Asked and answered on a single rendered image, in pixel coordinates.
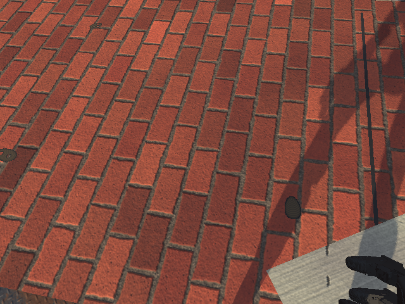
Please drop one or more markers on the right robot hand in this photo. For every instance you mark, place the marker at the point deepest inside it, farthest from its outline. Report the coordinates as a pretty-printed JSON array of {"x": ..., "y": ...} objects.
[{"x": 385, "y": 269}]

